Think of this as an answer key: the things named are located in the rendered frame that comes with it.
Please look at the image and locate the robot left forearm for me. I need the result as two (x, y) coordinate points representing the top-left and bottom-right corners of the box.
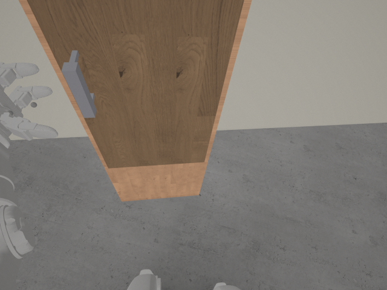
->
(0, 130), (19, 208)

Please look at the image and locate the handle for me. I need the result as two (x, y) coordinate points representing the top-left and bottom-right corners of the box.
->
(62, 50), (97, 118)

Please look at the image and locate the left robot upper arm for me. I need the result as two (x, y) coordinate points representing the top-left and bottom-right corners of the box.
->
(0, 205), (35, 290)

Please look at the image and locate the cupboard door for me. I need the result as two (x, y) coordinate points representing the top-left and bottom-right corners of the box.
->
(27, 0), (244, 169)

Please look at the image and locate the left robot shin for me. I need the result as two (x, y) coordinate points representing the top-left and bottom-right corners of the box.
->
(140, 269), (153, 275)

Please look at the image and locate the right robot shin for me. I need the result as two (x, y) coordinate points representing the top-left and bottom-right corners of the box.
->
(214, 282), (226, 289)

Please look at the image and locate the robot shin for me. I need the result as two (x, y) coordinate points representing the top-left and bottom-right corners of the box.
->
(214, 282), (226, 289)
(140, 269), (153, 275)

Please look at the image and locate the robot left hand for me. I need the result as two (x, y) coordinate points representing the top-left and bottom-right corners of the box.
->
(0, 62), (58, 141)

